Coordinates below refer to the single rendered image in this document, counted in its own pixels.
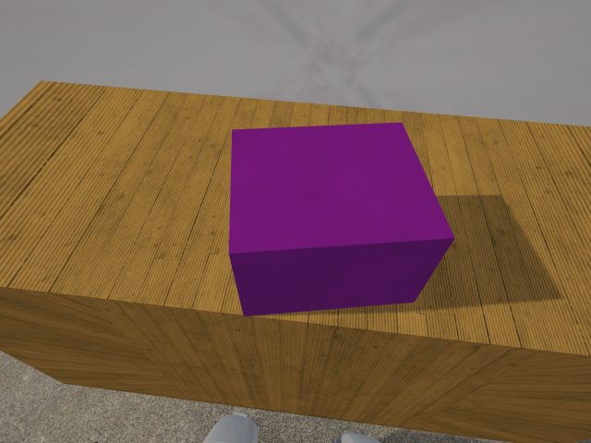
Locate left robot thigh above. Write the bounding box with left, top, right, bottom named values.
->
left=203, top=415, right=259, bottom=443

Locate pedestal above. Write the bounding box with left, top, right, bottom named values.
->
left=0, top=80, right=591, bottom=443

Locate carton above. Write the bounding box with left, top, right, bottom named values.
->
left=229, top=123, right=454, bottom=317

